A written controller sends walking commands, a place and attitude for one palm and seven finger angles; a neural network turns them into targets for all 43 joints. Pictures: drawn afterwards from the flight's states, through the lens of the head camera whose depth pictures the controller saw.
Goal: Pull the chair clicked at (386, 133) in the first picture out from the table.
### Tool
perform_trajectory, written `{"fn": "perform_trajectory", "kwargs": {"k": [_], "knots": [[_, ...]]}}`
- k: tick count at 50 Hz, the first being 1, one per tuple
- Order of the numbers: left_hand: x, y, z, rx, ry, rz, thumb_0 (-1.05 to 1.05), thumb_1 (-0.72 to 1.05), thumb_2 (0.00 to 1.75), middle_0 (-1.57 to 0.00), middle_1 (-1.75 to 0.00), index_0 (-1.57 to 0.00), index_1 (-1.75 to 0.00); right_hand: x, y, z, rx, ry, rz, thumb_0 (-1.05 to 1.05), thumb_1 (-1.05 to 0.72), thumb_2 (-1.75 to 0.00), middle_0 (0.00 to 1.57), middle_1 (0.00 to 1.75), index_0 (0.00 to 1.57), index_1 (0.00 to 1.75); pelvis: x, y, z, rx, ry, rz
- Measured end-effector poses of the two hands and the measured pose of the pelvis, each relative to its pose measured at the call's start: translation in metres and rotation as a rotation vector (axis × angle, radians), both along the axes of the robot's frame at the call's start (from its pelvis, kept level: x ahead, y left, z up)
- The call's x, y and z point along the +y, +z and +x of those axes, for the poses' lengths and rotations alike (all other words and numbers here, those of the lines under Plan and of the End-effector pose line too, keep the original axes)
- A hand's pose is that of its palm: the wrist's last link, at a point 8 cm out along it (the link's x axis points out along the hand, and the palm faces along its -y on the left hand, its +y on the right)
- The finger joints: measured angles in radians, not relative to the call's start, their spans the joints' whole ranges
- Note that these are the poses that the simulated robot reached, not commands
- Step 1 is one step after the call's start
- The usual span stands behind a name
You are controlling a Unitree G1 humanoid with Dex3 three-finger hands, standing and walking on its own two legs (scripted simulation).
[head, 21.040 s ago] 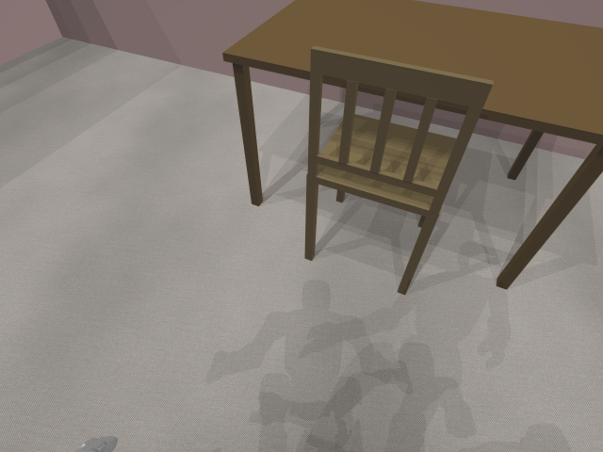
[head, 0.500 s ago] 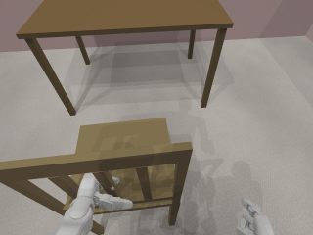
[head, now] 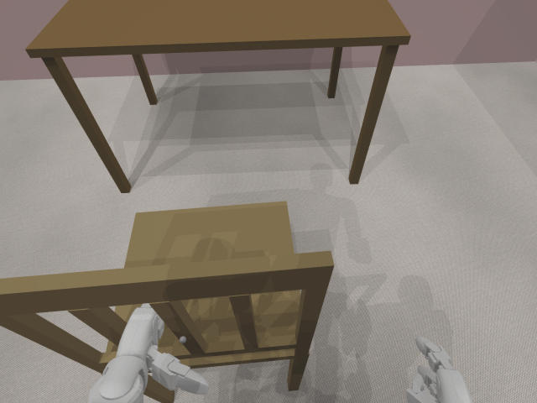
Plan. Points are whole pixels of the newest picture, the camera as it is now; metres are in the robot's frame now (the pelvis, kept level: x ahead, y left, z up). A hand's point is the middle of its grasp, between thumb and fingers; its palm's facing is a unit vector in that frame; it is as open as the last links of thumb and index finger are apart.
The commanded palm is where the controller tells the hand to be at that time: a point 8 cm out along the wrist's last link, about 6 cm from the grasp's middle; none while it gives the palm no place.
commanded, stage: draw the fingers out of the gap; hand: left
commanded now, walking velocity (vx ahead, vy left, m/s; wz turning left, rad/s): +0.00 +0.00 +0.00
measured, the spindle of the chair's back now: (183, 327) +0.25 +0.14 -0.05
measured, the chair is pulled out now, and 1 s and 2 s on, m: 0.69 0.69 0.68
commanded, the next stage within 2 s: draw the hand back to the body in 0.70 s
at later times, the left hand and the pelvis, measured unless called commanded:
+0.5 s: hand out of the picture +0.15 +0.13 -0.02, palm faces -0.03 -0.99 -0.12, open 17.5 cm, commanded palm +0.11 +0.18 -0.01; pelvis -0.01 +0.01 -0.01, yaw +1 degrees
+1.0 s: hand out of the picture +0.13 +0.15 +0.02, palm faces +0.09 -1.00 +0.00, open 17.5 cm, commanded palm +0.08 +0.21 +0.03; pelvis -0.01 +0.02 -0.03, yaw +1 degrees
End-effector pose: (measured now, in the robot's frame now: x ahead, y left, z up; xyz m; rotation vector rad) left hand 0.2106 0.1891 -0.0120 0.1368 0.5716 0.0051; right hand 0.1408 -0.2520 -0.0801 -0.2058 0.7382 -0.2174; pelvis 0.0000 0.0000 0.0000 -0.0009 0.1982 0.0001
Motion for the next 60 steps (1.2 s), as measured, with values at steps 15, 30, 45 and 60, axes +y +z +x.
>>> {"fn": "perform_trajectory", "kwargs": {"k": [15,30,45,60], "knots": [[0.001,0.0,-0.057,0.027,0.011,0.003,-0.01,-0.54,0.2,0.0,0.0,0.0,-0.01,0.022,0.004,0.015,-0.076,0.021,0.007,0.01,-0.9,-0.9,0.2,0.3,0.2,0.3,0.009,-0.008,-0.002,0.008,0.014,-0.013],[-0.003,0.005,-0.097,0.043,0.016,-0.014,-0.01,-0.54,0.2,0.0,0.0,0.0,0.0,0.041,0.008,0.026,-0.14,0.031,0.028,0.01,-0.9,-0.9,0.2,0.3,0.2,0.3,0.016,-0.016,-0.007,0.011,0.015,-0.021],[-0.001,0.013,-0.119,-0.028,0.069,-0.103,-0.02,-0.54,0.2,0.0,0.0,0.0,0.0,0.038,0.005,0.025,-0.157,0.006,0.007,0.01,-0.9,-0.9,0.2,0.3,0.2,0.3,0.017,-0.025,-0.009,0.034,0.016,-0.03],[0.029,0.068,-0.11,-0.478,0.012,-0.059,-0.02,-0.55,0.2,0.0,0.0,-0.03,-0.02,0.048,-0.026,0.022,-0.112,0.02,0.097,0.02,-0.9,-0.9,0.2,0.3,0.2,0.3,0.013,-0.039,-0.025,0.024,0.014,-0.038]]}}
